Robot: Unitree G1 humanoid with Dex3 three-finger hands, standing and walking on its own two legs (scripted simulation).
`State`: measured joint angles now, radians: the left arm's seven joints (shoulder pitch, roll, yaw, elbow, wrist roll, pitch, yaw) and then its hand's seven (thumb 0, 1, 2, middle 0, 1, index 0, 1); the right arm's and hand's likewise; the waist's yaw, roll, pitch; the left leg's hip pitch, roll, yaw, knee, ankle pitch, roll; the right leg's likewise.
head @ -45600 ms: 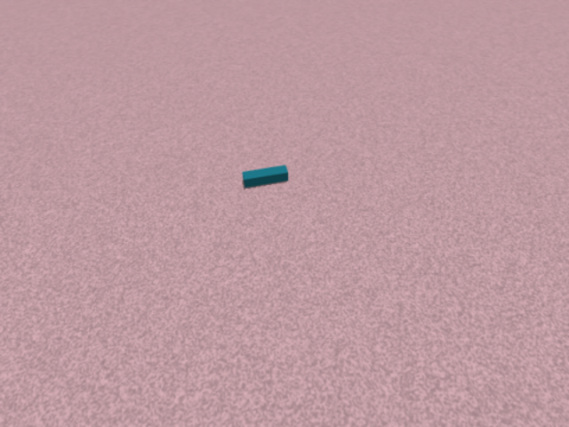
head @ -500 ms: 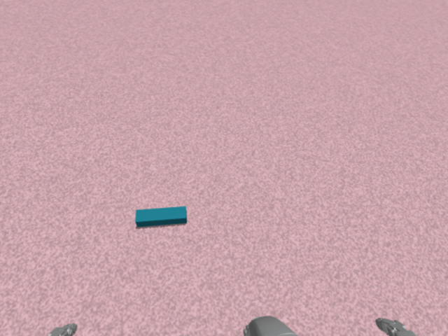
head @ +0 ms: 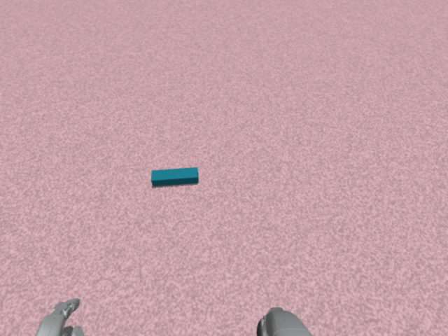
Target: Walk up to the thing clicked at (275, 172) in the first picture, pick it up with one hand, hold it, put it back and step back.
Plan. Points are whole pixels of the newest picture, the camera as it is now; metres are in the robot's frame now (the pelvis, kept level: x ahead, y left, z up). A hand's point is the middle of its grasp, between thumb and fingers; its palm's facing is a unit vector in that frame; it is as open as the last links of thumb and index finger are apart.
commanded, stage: step back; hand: left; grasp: from above
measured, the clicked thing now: (175, 176) +0.88 +0.23 -0.72
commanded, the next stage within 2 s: stand in 1.48 s
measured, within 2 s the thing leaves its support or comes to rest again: neither
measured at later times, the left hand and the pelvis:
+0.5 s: hand out of the picture -0.09 +0.23 -0.13, palm faces -0.05 -0.92 -0.39, open 7.4 cm; pelvis -0.16 -0.03 +0.01, yaw -4 degrees
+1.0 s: hand out of the picture -0.06 +0.22 -0.13, palm faces +0.00 -0.91 -0.41, open 7.4 cm; pelvis -0.15 -0.05 +0.01, yaw +0 degrees
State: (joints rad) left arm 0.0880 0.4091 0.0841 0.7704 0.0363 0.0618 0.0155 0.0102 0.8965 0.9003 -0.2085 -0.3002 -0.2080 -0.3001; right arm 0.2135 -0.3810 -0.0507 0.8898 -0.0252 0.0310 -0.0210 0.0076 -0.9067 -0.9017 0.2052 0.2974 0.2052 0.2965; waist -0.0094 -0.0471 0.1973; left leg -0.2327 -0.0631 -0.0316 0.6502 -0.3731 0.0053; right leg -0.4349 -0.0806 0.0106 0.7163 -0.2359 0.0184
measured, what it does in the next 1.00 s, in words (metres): walks backwards: right foot, then left foot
